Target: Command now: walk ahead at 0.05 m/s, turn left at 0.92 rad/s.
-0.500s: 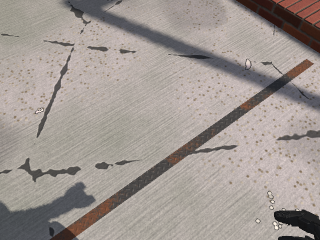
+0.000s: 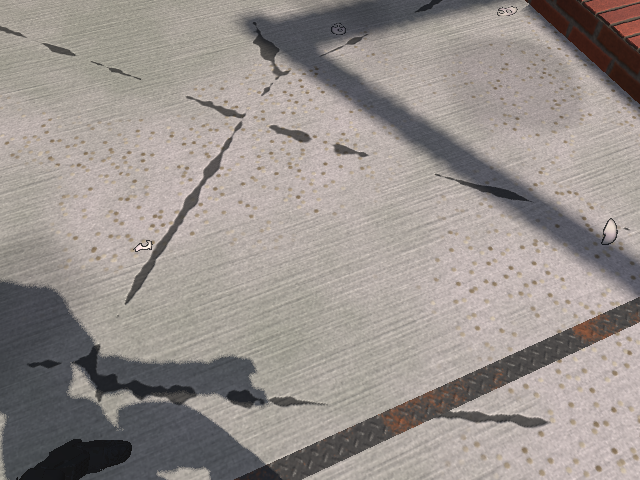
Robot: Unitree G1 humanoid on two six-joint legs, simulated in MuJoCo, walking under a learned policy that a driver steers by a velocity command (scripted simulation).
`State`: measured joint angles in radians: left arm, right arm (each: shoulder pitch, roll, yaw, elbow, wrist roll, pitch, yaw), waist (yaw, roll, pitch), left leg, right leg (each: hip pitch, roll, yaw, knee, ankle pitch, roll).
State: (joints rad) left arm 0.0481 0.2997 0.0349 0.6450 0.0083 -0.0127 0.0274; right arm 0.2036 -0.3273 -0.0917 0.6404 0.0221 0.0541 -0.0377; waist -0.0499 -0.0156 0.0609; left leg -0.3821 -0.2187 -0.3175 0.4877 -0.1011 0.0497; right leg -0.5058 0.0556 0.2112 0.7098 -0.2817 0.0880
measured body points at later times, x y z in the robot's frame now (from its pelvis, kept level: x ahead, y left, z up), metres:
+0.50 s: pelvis +0.03 -0.01 +0.00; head +0.06 +0.03 +0.45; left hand +0.02 +0.31 -0.11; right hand +0.32 -0.18 -0.07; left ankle -0.02 +0.10 -0.72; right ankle +0.09 -0.15 -0.73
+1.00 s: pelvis +0.06 +0.01 +0.00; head +0.08 +0.05 +0.44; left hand -0.07 +0.32 -0.09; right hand +0.41 +0.01 -0.07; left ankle -0.02 +0.10 -0.73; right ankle +0.19 -0.02 -0.74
